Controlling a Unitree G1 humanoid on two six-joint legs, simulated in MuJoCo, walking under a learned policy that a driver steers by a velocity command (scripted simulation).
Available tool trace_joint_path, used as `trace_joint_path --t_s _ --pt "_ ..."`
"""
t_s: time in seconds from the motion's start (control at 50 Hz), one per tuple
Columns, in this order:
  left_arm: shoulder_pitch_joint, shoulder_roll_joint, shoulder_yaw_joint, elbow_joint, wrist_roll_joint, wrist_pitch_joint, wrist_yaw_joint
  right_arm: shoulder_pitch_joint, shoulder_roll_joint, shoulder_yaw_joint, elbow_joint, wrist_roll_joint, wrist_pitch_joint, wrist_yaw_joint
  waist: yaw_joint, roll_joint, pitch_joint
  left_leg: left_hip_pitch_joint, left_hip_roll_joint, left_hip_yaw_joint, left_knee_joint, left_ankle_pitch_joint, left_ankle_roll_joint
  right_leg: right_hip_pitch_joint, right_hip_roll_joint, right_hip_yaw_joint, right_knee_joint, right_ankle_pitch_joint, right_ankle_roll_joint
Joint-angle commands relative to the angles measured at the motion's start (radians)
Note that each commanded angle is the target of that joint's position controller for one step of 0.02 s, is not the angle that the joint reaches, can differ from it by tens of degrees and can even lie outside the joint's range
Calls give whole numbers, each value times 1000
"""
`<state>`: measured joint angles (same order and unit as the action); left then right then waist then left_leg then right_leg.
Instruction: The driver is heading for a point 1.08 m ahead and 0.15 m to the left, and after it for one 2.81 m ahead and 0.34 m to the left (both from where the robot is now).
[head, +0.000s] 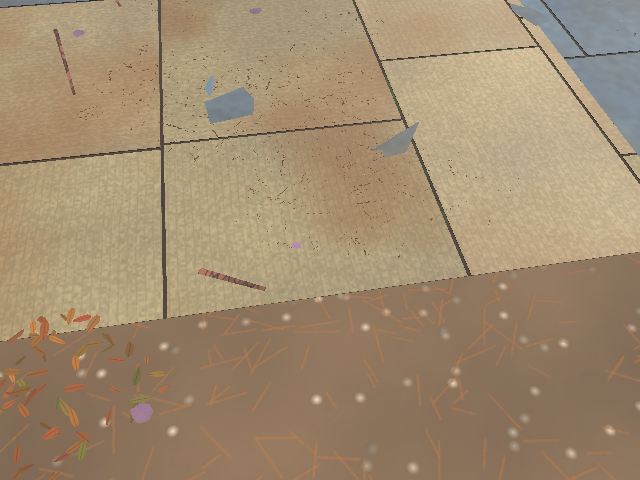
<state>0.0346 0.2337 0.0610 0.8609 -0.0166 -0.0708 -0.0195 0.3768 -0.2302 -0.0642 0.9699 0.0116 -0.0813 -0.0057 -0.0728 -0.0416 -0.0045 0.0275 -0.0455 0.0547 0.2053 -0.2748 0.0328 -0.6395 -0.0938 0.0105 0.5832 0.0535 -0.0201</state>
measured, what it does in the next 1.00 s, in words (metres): walks ahead: right foot, then left foot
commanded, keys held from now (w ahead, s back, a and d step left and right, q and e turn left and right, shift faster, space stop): w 1.00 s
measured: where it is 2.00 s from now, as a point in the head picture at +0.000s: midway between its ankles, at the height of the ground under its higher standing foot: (294, 230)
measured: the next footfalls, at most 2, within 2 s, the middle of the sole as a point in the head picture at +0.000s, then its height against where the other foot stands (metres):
right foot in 0.10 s outside the picture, level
left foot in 0.64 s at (259, 456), level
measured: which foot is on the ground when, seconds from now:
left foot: down 0.00-0.12, up 0.14-0.62, down 0.64-1.00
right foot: up 0.00-0.08, down 0.10-0.66, up 0.68-1.00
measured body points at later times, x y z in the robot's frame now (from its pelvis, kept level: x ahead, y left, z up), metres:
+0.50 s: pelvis +0.28 -0.04 +0.00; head +0.29 -0.05 +0.45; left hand +0.27 +0.22 -0.13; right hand +0.46 -0.29 -0.11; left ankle +0.47 +0.13 -0.68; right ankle +0.20 -0.14 -0.74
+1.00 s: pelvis +0.56 +0.02 +0.01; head +0.57 +0.02 +0.46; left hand +0.72 +0.28 -0.11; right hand +0.56 -0.25 -0.13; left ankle +0.51 +0.10 -0.74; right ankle +0.73 -0.17 -0.68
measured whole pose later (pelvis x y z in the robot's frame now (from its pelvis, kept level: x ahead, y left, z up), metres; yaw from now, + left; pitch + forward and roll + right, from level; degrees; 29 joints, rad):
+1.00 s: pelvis +0.56 +0.02 +0.01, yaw +0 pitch +2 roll +1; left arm 0.08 0.26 0.08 0.90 -0.01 -0.07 0.00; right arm 0.35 -0.23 -0.06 0.98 0.00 -0.09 0.00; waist -0.06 -0.04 0.00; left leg -0.06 -0.06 0.06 0.21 -0.18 0.06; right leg -0.69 -0.14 0.04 0.76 0.01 -0.01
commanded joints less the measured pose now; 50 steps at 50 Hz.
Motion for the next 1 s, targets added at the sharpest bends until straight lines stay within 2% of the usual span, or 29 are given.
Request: trace_joint_path --t_s 0.02,0.06,0.08,0.1,0.12,0.14,0.16,0.18,0.2,0.22,0.26,0.3,0.36,0.44,0.54,0.6,0.62,0.64,0.66,0.68,0.7,0.72,0.74,0.76,0.78,0.82,0.86,0.92,1.0 --pt "-126 76 10 -97 -5 -26 -18 36 -172 -41 -12 7 6 -10 11 122 87 36 316 -130 0 349 149 -39 12 -7 -56 -76 -31" --pt "-34 114 26 -77 -4 -32 -21 -1 -188 -46 -17 9 14 -13 71 145 30 45 309 -114 103 580 125 125 58 -45 -82 -133 -62" --pt "102 148 47 -34 1 -33 -17 -22 -178 -42 -21 11 19 -13 140 134 -48 13 262 -74 258 720 101 313 94 -76 -101 -122 -87" --pt "292 211 71 17 10 -33 -8 -24 -147 -28 -37 1 20 -13 208 80 -184 -149 207 -32 514 610 66 618 9 20 -60 -93 -136" --pt "419 312 95 43 21 -28 -4 87 -38 5 -52 -9 2 -3 181 -160 -332 -566 40 0 926 163 -12 1016 -250 469 -115 -227 -295" --pt "428 243 70 45 11 -25 -6 68 -59 5 -40 0 -25 4 190 -211 -398 -714 -3 -149 1087 -295 -7 1057 -304 729 -269 -326 -324" --pt "344 190 52 34 5 -27 -4 -20 -138 -17 -65 28 -40 10 182 -150 -255 -812 62 -169 1158 -252 13 946 -271 598 -280 -376 -270" --pt "257 155 40 10 6 -26 -3 -90 -146 -17 -83 33 -44 7 158 -78 -156 -811 119 -136 1127 -158 26 791 -235 461 -298 -336 -235" --pt "189 125 30 2 15 -27 -6 -126 -140 -22 -89 20 -40 -1 126 -20 -81 -767 159 -120 1058 -80 25 635 -198 365 -336 -272 -217" --pt "154 99 22 -1 26 -32 -8 -114 -131 -29 -85 11 -26 -7 88 -35 -49 -698 190 -127 998 -31 26 532 -162 295 -370 -224 -200" --pt "157 98 21 13 25 -38 -9 -76 -89 -26 -74 7 0 -10 58 -52 -32 -629 204 -121 939 9 18 445 -137 226 -422 -177 -205" --pt "191 130 28 31 23 -43 1 -113 -86 -28 -88 1 10 -13 54 -32 -2 -672 209 -114 862 82 -2 434 -133 177 -454 -108 -217" --pt "241 147 30 51 19 -37 18 -214 -83 -28 -119 -9 9 -10 76 -11 22 -742 206 -108 690 238 -25 480 -123 122 -466 -31 -205" --pt "300 155 28 73 8 -31 27 -347 -59 -15 -152 -1 2 6 119 -17 52 -702 166 -68 472 387 -28 510 -94 51 -474 -42 -175" --pt "376 168 35 117 0 -10 31 -468 -65 -3 -201 9 -8 34 153 -19 94 -727 139 -60 341 320 -6 663 -154 55 -411 -25 -170" --pt "350 190 45 119 -4 4 36 -414 -105 -15 -200 10 -18 45 101 -48 57 -608 102 -36 301 209 36 719 -178 55 -315 179 -143" --pt "323 194 46 114 -6 9 37 -324 -131 -29 -176 6 -20 44 47 -56 2 -470 66 -3 282 202 57 710 -155 30 -214 348 -125" --pt "313 170 37 108 -4 12 37 -154 -180 -55 -121 2 -19 38 -26 -34 -101 -231 51 4 284 225 88 641 -100 -11 -20 412 -97" --pt "328 132 19 84 17 11 37 31 -260 -76 -85 -11 -17 27 -76 97 -258 91 249 -225 311 246 155 418 -33 -60 312 113 -59" --pt "450 0 -17 85 14 -12 24 65 -304 -81 -63 -6 -15 35 -2 363 -371 383 446 -704 172 37 308 32 157 -12 629 -580 -4" --pt "375 110 7 91 -9 -36 19 51 -207 -53 -74 0 -16 35 -39 254 -338 356 418 -741 109 -68 267 -76 108 116 740 -630 -24" --pt "278 153 19 58 -29 -49 16 -33 -170 -41 -88 0 -19 31 -29 209 -204 233 388 -595 96 -27 225 -137 59 94 751 -543 -40" --pt "229 148 18 48 -26 -52 22 -114 -153 -33 -107 -7 -20 30 2 119 -128 83 356 -484 71 79 206 -101 6 65 709 -448 -42" --pt "207 142 26 47 -11 -47 28 -162 -127 -26 -112 -17 -22 32 30 91 -71 -43 325 -406 41 161 200 -58 -24 59 652 -392 -39" --pt "230 127 29 51 -7 -34 29 -180 -105 -18 -109 -27 -25 34 65 116 -62 -115 300 -354 13 201 192 7 -50 69 614 -354 -40" --pt "253 90 27 58 -6 -11 31 -169 -104 -17 -96 -20 -30 34 88 122 -41 -176 280 -291 -37 223 201 41 -62 60 548 -332 -30" --pt "203 86 27 40 2 0 34 -141 -136 -24 -81 -17 -32 23 87 105 -4 -194 281 -251 -73 259 211 -9 -69 51 465 -265 -9" --pt "105 83 27 9 12 0 31 -96 -152 -27 -63 -14 -25 6 66 91 25 -167 266 -194 -93 293 196 -72 -65 44 299 -105 16" --pt "-26 62 15 -25 6 -8 16 -40 -158 -25 -39 -4 -19 -1 25 100 55 -151 231 -114 -100 285 164 -23 -22 0 83 50 18"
